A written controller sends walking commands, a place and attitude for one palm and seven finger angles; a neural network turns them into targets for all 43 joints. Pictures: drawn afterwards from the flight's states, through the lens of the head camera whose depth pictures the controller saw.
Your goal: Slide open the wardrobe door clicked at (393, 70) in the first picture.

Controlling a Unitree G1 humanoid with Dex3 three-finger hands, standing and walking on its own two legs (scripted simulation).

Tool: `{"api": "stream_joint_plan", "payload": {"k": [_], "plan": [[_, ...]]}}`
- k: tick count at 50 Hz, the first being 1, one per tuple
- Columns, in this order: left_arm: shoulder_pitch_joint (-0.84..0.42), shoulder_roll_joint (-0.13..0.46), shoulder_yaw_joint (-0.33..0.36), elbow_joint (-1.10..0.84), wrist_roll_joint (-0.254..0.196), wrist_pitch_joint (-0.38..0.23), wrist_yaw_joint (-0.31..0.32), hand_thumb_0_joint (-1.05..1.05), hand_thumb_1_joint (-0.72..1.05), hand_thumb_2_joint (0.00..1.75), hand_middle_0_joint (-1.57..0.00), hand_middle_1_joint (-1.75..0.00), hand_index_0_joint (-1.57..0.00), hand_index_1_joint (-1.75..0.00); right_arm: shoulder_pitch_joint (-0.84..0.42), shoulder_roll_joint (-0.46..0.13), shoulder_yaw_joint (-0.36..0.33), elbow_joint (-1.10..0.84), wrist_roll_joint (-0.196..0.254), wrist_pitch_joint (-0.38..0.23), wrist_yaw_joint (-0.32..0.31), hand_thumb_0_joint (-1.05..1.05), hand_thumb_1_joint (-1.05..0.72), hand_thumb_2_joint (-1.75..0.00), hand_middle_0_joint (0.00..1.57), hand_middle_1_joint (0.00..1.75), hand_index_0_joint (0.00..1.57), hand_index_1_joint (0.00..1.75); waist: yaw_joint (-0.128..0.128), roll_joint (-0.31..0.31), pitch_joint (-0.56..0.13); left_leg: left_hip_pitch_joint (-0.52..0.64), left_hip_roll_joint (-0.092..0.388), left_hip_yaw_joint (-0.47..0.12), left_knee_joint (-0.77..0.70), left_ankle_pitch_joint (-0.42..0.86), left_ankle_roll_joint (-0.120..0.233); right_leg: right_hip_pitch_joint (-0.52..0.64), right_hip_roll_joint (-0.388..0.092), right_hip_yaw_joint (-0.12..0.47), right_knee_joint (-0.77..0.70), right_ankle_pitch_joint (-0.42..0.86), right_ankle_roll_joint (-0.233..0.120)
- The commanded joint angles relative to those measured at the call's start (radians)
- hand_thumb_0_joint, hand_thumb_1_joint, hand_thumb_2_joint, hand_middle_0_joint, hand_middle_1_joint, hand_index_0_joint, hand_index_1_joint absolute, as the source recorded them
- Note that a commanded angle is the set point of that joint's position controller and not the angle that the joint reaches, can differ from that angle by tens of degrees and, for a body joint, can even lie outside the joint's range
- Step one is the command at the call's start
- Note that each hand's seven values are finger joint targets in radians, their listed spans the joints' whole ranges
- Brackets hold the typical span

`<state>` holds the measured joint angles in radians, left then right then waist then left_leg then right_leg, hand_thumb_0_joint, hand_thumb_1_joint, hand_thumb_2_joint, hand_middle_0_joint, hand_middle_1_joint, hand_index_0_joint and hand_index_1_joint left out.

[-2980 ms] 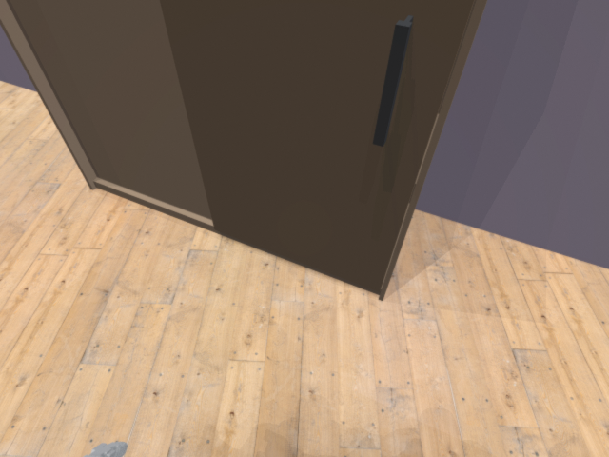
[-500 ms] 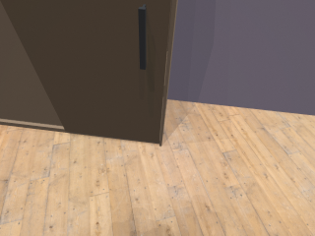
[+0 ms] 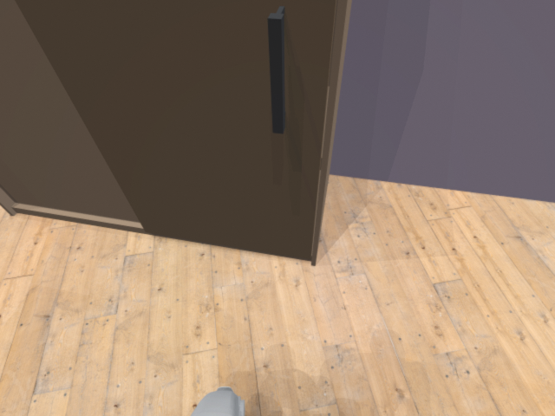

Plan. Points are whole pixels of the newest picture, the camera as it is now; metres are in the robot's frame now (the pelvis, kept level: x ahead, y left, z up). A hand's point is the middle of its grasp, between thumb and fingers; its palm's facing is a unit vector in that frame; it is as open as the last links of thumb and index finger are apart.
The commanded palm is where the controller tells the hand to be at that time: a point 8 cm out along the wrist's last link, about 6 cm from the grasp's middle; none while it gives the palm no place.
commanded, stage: take the last steps up to it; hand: right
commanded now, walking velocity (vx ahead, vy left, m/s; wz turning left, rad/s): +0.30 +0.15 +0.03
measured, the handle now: (279, 75) +0.77 +0.07 +0.09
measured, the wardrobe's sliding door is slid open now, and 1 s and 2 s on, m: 0.00 0.00 0.00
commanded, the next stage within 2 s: come to a stop and stand still in 0.52 s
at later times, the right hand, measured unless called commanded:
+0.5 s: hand (358, 397) +0.20 -0.11 -0.21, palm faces +0.02 +0.99 -0.12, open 7.3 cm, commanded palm none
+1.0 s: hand (324, 287) +0.40 -0.05 -0.18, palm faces +0.04 +0.97 -0.25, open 7.3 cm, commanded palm none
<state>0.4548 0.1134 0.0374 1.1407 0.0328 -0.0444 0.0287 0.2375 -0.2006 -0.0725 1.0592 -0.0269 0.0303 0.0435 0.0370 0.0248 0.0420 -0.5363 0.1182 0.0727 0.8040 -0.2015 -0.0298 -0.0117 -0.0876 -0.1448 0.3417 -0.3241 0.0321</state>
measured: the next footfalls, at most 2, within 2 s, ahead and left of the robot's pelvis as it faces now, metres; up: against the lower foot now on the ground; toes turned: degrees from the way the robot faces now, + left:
left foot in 0.12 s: +0.18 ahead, +0.17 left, +0.00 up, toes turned +8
right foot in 0.44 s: +0.27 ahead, -0.03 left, +0.00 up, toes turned -10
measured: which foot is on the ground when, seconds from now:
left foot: up 0.00-0.10, down 0.12-0.46, up 0.48-0.80, down 0.82-1.00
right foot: down 0.00-0.12, up 0.14-0.42, down 0.44-0.82, up 0.84-1.00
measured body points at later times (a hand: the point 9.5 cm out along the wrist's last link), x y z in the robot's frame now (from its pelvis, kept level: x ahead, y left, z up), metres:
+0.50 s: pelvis +0.20 +0.06 -0.02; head +0.20 +0.03 +0.43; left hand +0.29 +0.30 -0.14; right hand +0.20 -0.17 -0.19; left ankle +0.14 +0.17 -0.72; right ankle +0.24 -0.02 -0.74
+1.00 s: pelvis +0.31 +0.13 -0.02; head +0.37 +0.15 +0.43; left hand +0.33 +0.38 -0.18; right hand +0.40 -0.10 -0.16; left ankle +0.38 +0.27 -0.74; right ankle +0.25 +0.01 -0.66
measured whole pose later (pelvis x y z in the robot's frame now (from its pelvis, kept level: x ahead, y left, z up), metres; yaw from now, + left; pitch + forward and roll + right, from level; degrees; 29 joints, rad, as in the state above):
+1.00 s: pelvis +0.31 +0.13 -0.02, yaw -1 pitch +0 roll -1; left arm 0.21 0.22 0.09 1.04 0.01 0.07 0.02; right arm 0.12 -0.14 -0.05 0.98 -0.03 0.00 -0.03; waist 0.01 -0.04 0.13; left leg -0.39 0.12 0.12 0.60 -0.20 -0.01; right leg -0.45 -0.01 -0.02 1.18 -0.53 0.05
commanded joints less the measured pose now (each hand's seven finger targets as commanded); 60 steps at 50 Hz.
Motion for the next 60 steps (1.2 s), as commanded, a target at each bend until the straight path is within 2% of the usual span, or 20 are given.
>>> {"api": "stream_joint_plan", "payload": {"k": [1, 4, 5, 6, 7, 9, 12, 20, 21, 22, 23, 28, 36, 39, 41, 42, 49, 57, 59, 60], "plan": [[0.03, 0.201, 0.052, -0.026, 0.008, -0.015, 0.009, 0.0, 0.9, 0.9, -0.2, -0.3, -0.2, -0.3, -0.115, -0.017, 0.001, -0.091, 0.003, -0.034, 0.004, 0.0, -0.9, -0.9, 0.2, 0.3, 0.2, 0.3, 0.013, -0.172, 0.111, 0.065, -0.034, 0.05, -0.144, -0.019, 0.016, -0.113, -0.237, 0.131, -0.109, 0.231, -0.141], [0.004, 0.206, 0.053, -0.02, -0.002, -0.01, 0.004, 0.0, 0.9, 0.9, -0.2, -0.3, -0.2, -0.3, 0.115, -0.079, -0.019, -0.015, -0.001, -0.061, -0.004, 0.0, -0.9, -0.9, 0.2, 0.3, 0.2, 0.3, -0.104, -0.085, -0.031, 0.452, -0.103, 0.095, -0.317, 0.008, 0.059, -0.172, -0.162, 0.037, 0.228, 0.443, -0.078], [0.022, 0.166, 0.043, -0.03, -0.013, -0.012, -0.008, 0.0, 0.9, 0.9, -0.2, -0.3, -0.2, -0.3, 0.272, -0.169, -0.042, 0.033, -0.005, -0.078, -0.017, 0.0, -0.9, -0.9, 0.2, 0.3, 0.2, 0.3, -0.169, 0.096, -0.162, 0.719, 0.064, -0.101, -0.368, -0.069, 0.119, -0.366, -0.094, -0.031, 0.521, 0.279, -0.042], [0.014, 0.088, 0.022, -0.081, -0.027, -0.01, -0.009, 0.0, 0.9, 0.9, -0.2, -0.3, -0.2, -0.3, 0.344, -0.267, -0.059, 0.05, 0.005, -0.08, -0.035, 0.0, -0.9, -0.9, 0.2, 0.3, 0.2, 0.3, -0.167, 0.322, -0.223, 0.812, 0.307, -0.485, -0.488, -0.027, 0.209, -0.584, 0.04, 0.0, 0.84, -0.273, -0.024], [-0.06, 0.115, 0.025, -0.098, -0.029, -0.001, -0.009, 0.0, 0.9, 0.9, -0.2, -0.3, -0.2, -0.3, 0.296, -0.259, -0.056, 0.039, 0.015, -0.073, -0.045, 0.0, -0.9, -0.9, 0.2, 0.3, 0.2, 0.3, -0.171, 0.244, -0.212, 0.678, 0.306, -0.494, -0.552, -0.193, 0.24, -0.599, -0.01, 0.111, 0.948, -0.266, -0.053], [-0.145, 0.116, 0.035, -0.117, -0.011, 0.004, -0.017, 0.0, 0.9, 0.9, -0.2, -0.3, -0.2, -0.3, 0.098, -0.152, -0.025, -0.01, 0.007, -0.066, -0.055, 0.0, -0.9, -0.9, 0.2, 0.3, 0.2, 0.3, -0.1, 0.129, -0.022, 0.425, 0.243, -0.368, -0.595, -0.322, 0.228, -0.631, -0.072, 0.125, 0.971, -0.133, -0.056], [-0.082, 0.077, 0.029, -0.098, 0.0, 0.028, -0.024, 0.0, 0.9, 0.9, -0.2, -0.3, -0.2, -0.3, 0.017, -0.072, 0.005, -0.029, -0.005, -0.082, -0.064, 0.0, -0.9, -0.9, 0.2, 0.3, 0.2, 0.3, -0.011, 0.083, -0.003, 0.264, 0.156, -0.145, -0.59, -0.078, 0.192, -0.484, -0.082, 0.088, 0.782, -0.074, -0.031], [-0.059, 0.104, 0.027, -0.114, -0.001, 0.009, -0.025, 0.0, 0.9, 0.9, -0.2, -0.3, -0.2, -0.3, 0.013, -0.099, 0.006, -0.032, 0.004, -0.065, -0.046, 0.0, -0.9, -0.9, 0.2, 0.3, 0.2, 0.3, 0.046, 0.038, 0.005, 0.17, 0.055, -0.073, -0.436, -0.093, 0.171, -0.145, -0.003, -0.025, 0.234, 0.108, -0.017], [0.008, 0.146, 0.036, -0.093, 0.002, 0.001, -0.018, 0.0, 0.9, 0.9, -0.2, -0.3, -0.2, -0.3, 0.033, -0.07, 0.011, -0.035, 0.007, -0.063, -0.039, 0.0, -0.9, -0.9, 0.2, 0.3, 0.2, 0.3, 0.067, -0.083, -0.026, 0.121, 0.004, -0.047, -0.282, -0.079, 0.143, -0.023, -0.038, 0.029, 0.156, 0.087, -0.025], [0.096, 0.252, 0.06, -0.077, 0.015, -0.008, -0.008, 0.0, 0.9, 0.9, -0.2, -0.3, -0.2, -0.3, 0.046, -0.015, 0.018, -0.062, 0.011, -0.056, -0.029, 0.0, -0.9, -0.9, 0.2, 0.3, 0.2, 0.3, 0.098, -0.333, -0.031, -0.043, -0.102, 0.039, 0.005, -0.201, 0.078, 0.056, -0.272, 0.39, -0.025, -0.054, -0.105], [0.116, 0.313, 0.066, -0.077, 0.013, -0.003, 0.0, 0.0, 0.9, 0.9, -0.2, -0.3, -0.2, -0.3, 0.005, -0.048, 0.015, -0.096, -0.001, -0.059, -0.024, 0.0, -0.9, -0.9, 0.2, 0.3, 0.2, 0.3, 0.103, -0.34, 0.006, -0.135, -0.132, 0.006, 0.231, -0.377, 0.062, 0.023, -0.433, 0.633, -0.151, -0.067, -0.196], [-0.106, 0.193, 0.028, -0.126, -0.004, -0.026, 0.018, 0.0, 0.9, 0.9, -0.2, -0.3, -0.2, -0.3, 0.07, -0.041, -0.001, -0.037, -0.011, -0.031, -0.013, 0.0, -0.9, -0.9, 0.2, 0.3, 0.2, 0.3, -0.025, -0.128, 0.044, -0.1, -0.012, -0.09, 0.384, -0.086, 0.007, -0.116, -0.296, 0.234, -0.109, 0.33, -0.149], [-0.122, 0.188, 0.034, -0.097, -0.005, 0.006, 0.015, 0.0, 0.9, 0.9, -0.2, -0.3, -0.2, -0.3, 0.023, 0.009, 0.021, -0.056, 0.004, -0.025, -0.038, 0.0, -0.9, -0.9, 0.2, 0.3, 0.2, 0.3, -0.017, -0.218, 0.012, 0.135, -0.066, 0.051, -0.131, -0.003, -0.006, -0.108, -0.182, 0.019, 0.05, 0.763, -0.12], [-0.138, 0.209, 0.057, -0.105, -0.015, 0.03, 0.007, 0.0, 0.9, 0.9, -0.2, -0.3, -0.2, -0.3, 0.124, -0.064, 0.003, -0.043, 0.0, -0.039, -0.051, 0.0, -0.9, -0.9, 0.2, 0.3, 0.2, 0.3, -0.068, -0.178, -0.049, 0.308, -0.052, 0.06, -0.328, 0.273, -0.001, -0.118, -0.139, 0.009, 0.191, 0.563, -0.065], [-0.036, 0.115, 0.052, -0.112, -0.026, 0.046, -0.005, 0.0, 0.9, 0.9, -0.2, -0.3, -0.2, -0.3, 0.167, -0.218, -0.03, -0.041, -0.009, -0.055, -0.07, 0.0, -0.9, -0.9, 0.2, 0.3, 0.2, 0.3, -0.065, 0.176, -0.187, 0.591, 0.259, -0.233, -0.285, 1.058, 0.119, -0.37, 0.043, -0.013, 0.533, -0.171, 0.006], [-0.04, 0.116, 0.057, -0.122, -0.033, 0.056, 0.006, 0.0, 0.9, 0.9, -0.2, -0.3, -0.2, -0.3, 0.193, -0.233, -0.035, -0.048, 0.0, -0.052, -0.07, 0.0, -0.9, -0.9, 0.2, 0.3, 0.2, 0.3, -0.09, 0.194, -0.222, 0.567, 0.353, -0.244, -0.312, 1.197, 0.2, -0.375, 0.069, 0.075, 0.696, -0.36, 0.0], [-0.203, 0.132, 0.057, -0.167, -0.012, 0.11, -0.014, 0.0, 0.9, 0.9, -0.2, -0.3, -0.2, -0.3, -0.011, -0.167, -0.03, -0.115, -0.005, -0.026, -0.105, 0.0, -0.9, -0.9, 0.2, 0.3, 0.2, 0.3, -0.069, 0.164, -0.138, 0.332, 0.283, -0.167, -0.381, 0.642, 0.206, -0.471, 0.057, 0.182, 0.88, -0.16, 0.027], [-0.13, 0.133, 0.043, -0.191, -0.019, 0.077, -0.029, 0.0, 0.9, 0.9, -0.2, -0.3, -0.2, -0.3, -0.104, -0.199, -0.035, -0.179, -0.015, -0.002, -0.082, 0.0, -0.9, -0.9, 0.2, 0.3, 0.2, 0.3, -0.013, 0.206, -0.113, 0.185, 0.189, -0.136, -0.405, 0.067, 0.13, -0.226, 0.076, 0.064, 0.338, -0.043, 0.003], [-0.098, 0.198, 0.049, -0.189, -0.014, 0.062, -0.027, 0.0, 0.9, 0.9, -0.2, -0.3, -0.2, -0.3, -0.077, -0.139, -0.019, -0.189, 0.003, 0.016, -0.072, 0.0, -0.9, -0.9, 0.2, 0.3, 0.2, 0.3, 0.003, -0.024, -0.082, 0.035, 0.072, -0.067, -0.219, -0.165, 0.049, -0.112, 0.001, 0.178, 0.053, 0.004, -0.02], [-0.145, 0.292, 0.068, -0.23, -0.001, 0.06, -0.026, 0.0, 0.9, 0.9, -0.2, -0.3, -0.2, -0.3, -0.074, -0.069, -0.011, -0.212, 0.011, 0.025, -0.068, 0.0, -0.9, -0.9, 0.2, 0.3, 0.2, 0.3, 0.006, -0.352, 0.004, -0.06, -0.074, 0.024, 0.012, -0.344, -0.014, -0.26, -0.229, 0.473, -0.125, -0.046, -0.095]]}}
